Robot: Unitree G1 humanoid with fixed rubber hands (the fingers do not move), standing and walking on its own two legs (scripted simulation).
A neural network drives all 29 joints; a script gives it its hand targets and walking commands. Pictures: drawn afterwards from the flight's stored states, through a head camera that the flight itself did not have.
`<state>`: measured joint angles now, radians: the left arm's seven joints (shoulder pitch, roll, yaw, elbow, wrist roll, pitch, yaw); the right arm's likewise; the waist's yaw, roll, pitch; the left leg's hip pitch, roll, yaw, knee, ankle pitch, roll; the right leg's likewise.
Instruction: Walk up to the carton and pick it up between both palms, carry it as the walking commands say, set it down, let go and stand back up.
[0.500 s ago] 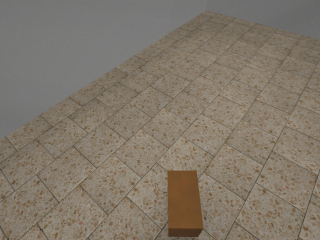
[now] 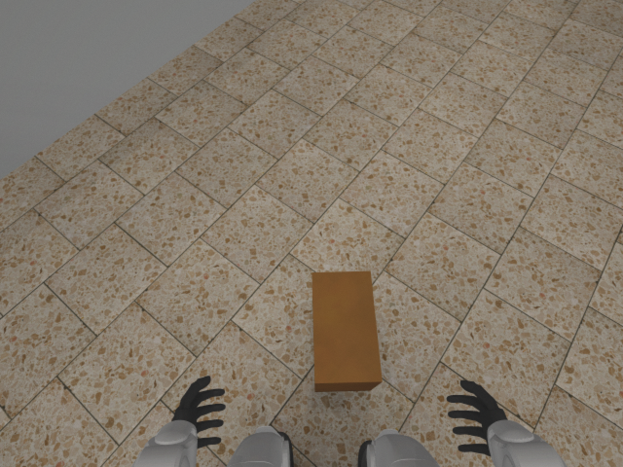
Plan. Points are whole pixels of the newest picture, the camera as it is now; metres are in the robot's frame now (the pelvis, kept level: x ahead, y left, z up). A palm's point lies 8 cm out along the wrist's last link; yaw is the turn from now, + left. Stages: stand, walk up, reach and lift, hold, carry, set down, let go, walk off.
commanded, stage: reach and lift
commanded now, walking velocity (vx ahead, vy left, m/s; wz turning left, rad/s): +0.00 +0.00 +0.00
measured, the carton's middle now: (341, 333) +0.40 -0.06 -0.64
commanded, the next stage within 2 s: none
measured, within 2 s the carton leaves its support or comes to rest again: neither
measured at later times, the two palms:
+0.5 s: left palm (217, 397) +0.20 +0.17 -0.18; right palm (474, 380) +0.22 -0.22 -0.16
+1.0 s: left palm (252, 299) +0.38 +0.13 -0.23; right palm (440, 296) +0.37 -0.22 -0.23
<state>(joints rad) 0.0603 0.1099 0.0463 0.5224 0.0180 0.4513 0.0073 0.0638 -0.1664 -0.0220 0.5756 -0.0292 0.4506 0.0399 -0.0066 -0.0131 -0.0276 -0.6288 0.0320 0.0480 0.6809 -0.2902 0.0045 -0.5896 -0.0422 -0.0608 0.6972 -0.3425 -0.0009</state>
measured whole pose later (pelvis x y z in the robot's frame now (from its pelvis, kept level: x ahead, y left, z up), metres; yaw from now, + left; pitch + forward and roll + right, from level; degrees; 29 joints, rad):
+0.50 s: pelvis -0.12 -0.02 -0.08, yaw +0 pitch +13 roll +0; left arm -0.51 0.16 0.14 0.64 -0.07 0.55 0.06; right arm -0.53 -0.18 -0.10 0.64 0.03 0.52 -0.02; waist -0.01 -0.01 0.13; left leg -1.06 0.02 -0.04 1.14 -0.35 -0.02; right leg -1.03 0.01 -0.04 1.17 -0.39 -0.03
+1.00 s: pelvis -0.15 -0.02 -0.11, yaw -2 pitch +22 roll +1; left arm -1.29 0.29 0.19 0.78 -0.18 0.36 0.21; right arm -1.34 -0.36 -0.07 0.84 0.18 0.37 -0.16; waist 0.00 0.02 0.53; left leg -1.30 -0.01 -0.05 1.14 -0.22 -0.05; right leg -1.30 0.03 0.01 1.20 -0.28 -0.02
